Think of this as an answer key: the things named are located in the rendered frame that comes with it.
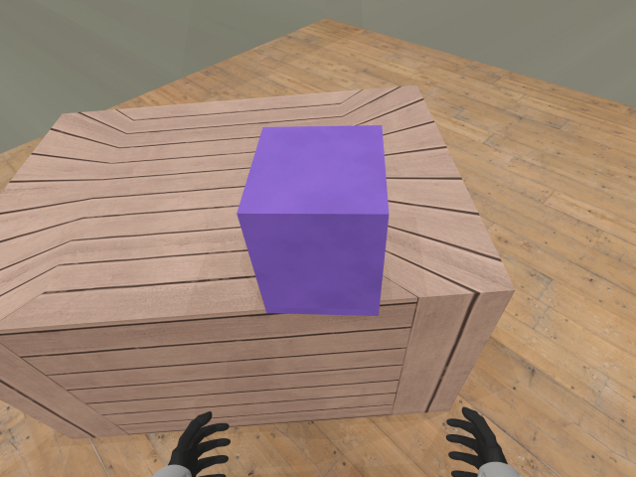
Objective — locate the robot left hand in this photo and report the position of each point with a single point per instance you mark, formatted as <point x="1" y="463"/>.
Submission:
<point x="189" y="450"/>

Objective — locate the pedestal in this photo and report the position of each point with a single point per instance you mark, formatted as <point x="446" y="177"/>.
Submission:
<point x="129" y="304"/>

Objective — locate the carton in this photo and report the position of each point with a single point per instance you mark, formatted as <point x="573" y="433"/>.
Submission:
<point x="314" y="215"/>

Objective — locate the robot right hand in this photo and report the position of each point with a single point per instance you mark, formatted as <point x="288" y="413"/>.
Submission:
<point x="485" y="444"/>

